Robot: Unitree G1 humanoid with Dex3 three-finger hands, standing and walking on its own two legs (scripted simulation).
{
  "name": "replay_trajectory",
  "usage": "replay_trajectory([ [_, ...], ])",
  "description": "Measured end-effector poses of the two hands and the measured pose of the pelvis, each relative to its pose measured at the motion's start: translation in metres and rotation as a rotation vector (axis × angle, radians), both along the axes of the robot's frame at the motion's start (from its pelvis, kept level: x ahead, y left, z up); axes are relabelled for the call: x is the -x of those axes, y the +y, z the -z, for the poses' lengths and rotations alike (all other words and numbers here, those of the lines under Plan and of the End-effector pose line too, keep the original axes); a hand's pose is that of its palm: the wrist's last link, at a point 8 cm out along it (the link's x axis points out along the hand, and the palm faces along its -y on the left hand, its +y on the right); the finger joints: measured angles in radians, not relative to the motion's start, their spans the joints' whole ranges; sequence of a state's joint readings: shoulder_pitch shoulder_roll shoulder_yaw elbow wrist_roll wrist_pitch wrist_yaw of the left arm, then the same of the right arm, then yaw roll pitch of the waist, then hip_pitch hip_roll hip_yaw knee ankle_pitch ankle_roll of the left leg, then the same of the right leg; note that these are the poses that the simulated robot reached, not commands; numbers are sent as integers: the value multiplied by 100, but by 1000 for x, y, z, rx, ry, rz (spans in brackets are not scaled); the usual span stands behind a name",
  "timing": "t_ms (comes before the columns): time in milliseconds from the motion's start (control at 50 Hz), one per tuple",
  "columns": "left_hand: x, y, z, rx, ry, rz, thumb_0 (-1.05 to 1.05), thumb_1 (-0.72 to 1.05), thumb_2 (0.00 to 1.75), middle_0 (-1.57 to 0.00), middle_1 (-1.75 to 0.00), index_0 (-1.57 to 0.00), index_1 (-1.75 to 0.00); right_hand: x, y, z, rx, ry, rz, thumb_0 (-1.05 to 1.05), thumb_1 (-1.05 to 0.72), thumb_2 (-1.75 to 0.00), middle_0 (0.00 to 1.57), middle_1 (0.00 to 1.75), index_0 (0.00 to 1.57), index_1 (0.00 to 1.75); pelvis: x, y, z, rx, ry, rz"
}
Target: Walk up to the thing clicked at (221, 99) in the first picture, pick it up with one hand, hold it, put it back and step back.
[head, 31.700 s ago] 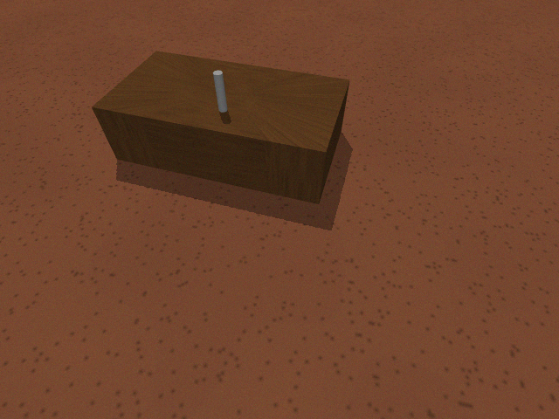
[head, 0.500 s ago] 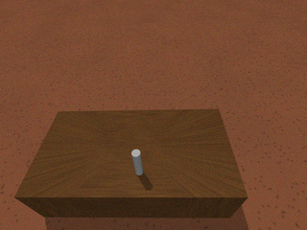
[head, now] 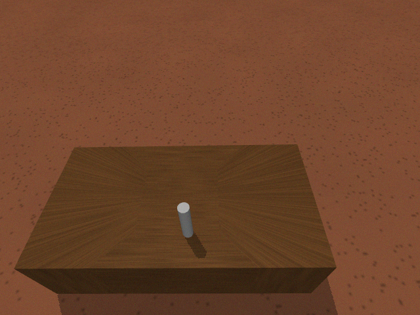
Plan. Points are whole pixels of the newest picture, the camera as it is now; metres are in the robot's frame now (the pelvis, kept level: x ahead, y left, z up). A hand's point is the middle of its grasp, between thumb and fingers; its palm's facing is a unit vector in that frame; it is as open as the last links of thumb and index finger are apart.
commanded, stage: home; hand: left
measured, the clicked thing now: (185, 221) +0.49 +0.11 -0.36
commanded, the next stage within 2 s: stand in 0.32 s
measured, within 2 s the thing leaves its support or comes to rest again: neither
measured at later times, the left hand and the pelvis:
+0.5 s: hand out of the picture +0.08 +0.26 -0.15, palm faces +0.00 -0.93 -0.36, open 17.4 cm; pelvis +0.01 +0.01 +0.00, yaw +0 degrees
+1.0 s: hand out of the picture +0.08 +0.26 -0.15, palm faces -0.01 -0.94 -0.35, open 7.9 cm; pelvis +0.02 +0.00 +0.00, yaw +0 degrees
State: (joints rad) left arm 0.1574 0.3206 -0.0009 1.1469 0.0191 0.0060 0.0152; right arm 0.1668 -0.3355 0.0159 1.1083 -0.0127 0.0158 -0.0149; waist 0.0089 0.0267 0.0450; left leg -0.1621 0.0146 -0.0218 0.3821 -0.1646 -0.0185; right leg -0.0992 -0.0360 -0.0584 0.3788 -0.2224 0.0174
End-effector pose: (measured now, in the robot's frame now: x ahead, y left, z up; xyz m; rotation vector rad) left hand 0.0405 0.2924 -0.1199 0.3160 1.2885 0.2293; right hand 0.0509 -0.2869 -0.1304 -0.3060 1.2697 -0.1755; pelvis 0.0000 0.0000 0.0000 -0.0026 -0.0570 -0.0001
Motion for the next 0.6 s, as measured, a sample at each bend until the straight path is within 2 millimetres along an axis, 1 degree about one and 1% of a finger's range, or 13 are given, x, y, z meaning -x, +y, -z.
replay_trajectory([
  [120,-18,2,-3,1,-28,7,0,-57,3,-5,-4,-6,-5,-14,2,-2,1,-21,-4,1,-90,-90,20,30,20,30,-5,2,-1,-1,1,3],
  [220,-29,4,-5,0,-44,10,0,-57,3,-5,-4,-6,-5,-24,3,-5,3,-39,-7,1,-90,-90,20,30,20,30,-8,3,-2,-3,4,5],
  [320,-34,6,-5,-1,-46,11,0,-57,3,-5,-4,-6,-5,-31,2,-7,8,-47,-6,1,-90,-90,20,30,20,30,-11,4,-3,-3,8,6],
  [460,-35,8,-5,0,-37,8,0,-56,4,-5,-5,-6,-5,-35,1,-9,15,-46,-5,1,-90,-90,20,30,20,30,-14,6,-3,-4,13,6],
  [520,-35,9,-5,-1,-33,6,0,-52,8,-8,-9,-9,-9,-36,0,-9,17,-44,-5,1,-90,-90,20,30,20,30,-15,6,-3,-4,14,7],
  [600,-34,10,-5,-1,-31,6,0,-37,23,-13,-17,-14,-18,-36,0,-9,17,-43,-5,1,-90,-90,20,30,20,30,-15,6,-3,-5,14,7],
])
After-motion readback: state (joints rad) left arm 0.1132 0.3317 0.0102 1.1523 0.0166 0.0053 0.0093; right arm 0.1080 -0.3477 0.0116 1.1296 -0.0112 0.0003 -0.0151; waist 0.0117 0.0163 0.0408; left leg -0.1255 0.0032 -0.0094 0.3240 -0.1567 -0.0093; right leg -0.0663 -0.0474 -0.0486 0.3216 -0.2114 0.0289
